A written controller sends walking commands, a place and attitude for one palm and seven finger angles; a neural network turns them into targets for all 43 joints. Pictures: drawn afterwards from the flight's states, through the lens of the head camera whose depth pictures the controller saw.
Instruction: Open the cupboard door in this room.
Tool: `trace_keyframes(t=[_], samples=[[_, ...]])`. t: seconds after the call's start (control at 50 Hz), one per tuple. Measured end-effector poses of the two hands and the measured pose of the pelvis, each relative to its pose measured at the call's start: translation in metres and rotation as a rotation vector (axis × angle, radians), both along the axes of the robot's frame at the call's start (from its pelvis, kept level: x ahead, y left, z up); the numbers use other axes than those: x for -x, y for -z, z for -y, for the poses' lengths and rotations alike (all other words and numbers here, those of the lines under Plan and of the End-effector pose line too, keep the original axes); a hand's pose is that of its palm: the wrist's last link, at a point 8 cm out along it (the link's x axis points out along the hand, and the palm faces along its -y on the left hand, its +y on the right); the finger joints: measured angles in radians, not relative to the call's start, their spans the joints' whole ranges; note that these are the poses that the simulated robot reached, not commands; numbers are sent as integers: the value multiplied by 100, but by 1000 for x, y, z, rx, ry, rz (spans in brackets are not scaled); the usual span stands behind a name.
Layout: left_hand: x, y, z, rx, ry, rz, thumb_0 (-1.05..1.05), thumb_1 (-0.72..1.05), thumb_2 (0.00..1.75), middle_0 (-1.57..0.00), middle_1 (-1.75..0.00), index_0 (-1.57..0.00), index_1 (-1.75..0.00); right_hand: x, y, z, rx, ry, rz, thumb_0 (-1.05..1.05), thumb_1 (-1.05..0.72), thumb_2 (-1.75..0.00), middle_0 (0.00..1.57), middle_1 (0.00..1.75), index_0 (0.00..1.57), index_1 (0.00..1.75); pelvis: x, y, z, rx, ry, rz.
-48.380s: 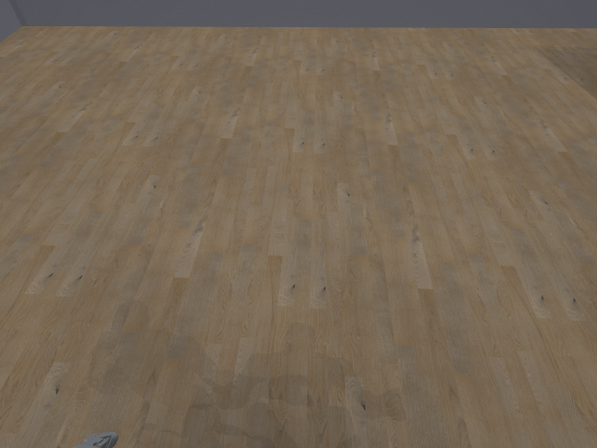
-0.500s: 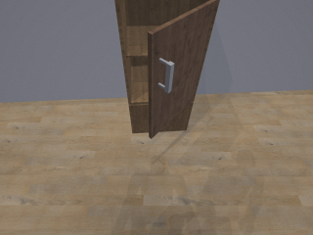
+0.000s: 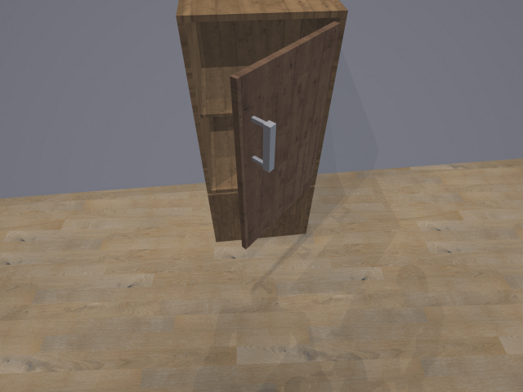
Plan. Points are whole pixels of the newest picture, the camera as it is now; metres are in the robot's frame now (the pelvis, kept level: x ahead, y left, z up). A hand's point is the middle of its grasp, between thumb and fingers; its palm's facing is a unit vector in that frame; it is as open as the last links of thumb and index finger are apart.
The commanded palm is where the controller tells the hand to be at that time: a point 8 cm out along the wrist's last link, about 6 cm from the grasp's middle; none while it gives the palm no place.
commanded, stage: let the arm hang, fingers relaxed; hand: left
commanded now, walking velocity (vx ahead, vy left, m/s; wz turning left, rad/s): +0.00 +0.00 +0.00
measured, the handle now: (262, 144) +0.63 +0.02 +0.01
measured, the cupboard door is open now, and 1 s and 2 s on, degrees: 43 43 43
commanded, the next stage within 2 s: look to check the result in 0.04 s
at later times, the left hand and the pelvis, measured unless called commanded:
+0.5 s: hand out of the picture -0.01 +0.15 -0.18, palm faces +0.05 -0.98 -0.19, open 7.4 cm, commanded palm none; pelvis +0.02 -0.01 +0.00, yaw +0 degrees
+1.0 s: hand out of the picture +0.01 +0.16 -0.18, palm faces +0.00 -0.98 -0.19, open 7.4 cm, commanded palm none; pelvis +0.02 -0.01 -0.01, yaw -5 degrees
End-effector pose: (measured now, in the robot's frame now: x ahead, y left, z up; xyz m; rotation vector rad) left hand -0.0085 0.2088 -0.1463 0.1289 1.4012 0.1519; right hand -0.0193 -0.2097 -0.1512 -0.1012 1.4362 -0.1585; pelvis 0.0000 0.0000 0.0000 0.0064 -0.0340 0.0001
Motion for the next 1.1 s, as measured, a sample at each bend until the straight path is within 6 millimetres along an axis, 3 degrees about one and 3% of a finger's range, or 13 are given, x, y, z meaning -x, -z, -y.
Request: trace_keyframes(t=[0.34, 0.58, 0.78, 0.98, 1.1], samples=[[17, -4, 7, -17, -35, -88, 0, 91, 90, -20, -30, -20, -30, -18, 0, 12, 3, -17, -22, 1, -91, -90, 20, 30, 19, 30, -15, -1, 11, -4, -3, -6], [6, -1, 18, -2, -35, -68, 0, 91, 90, -20, -30, -20, -30, -38, -2, 24, 26, -24, 12, 1, -92, -90, 20, 30, 19, 30, -22, 0, 17, -5, -1, -4], [-5, 1, 19, 3, -28, -52, 0, 91, 90, -20, -30, -20, -30, -41, -3, 26, 30, -22, 10, 1, -92, -90, 20, 30, 19, 30, -26, 0, 18, -5, 1, -4], [-15, 5, 3, -10, 10, -83, 0, 91, 90, -20, -30, -20, -30, -33, 1, 30, 63, 64, 17, 1, -91, -90, 20, 30, 20, 30, -22, 6, 13, 9, 72, -12], [-44, 9, -19, -36, 74, -53, 0, 91, 90, -20, -30, -20, -30, -29, -1, 35, 103, 120, 55, 1, -91, -90, 20, 30, 20, 30, -18, 11, 7, 0, 134, -27]])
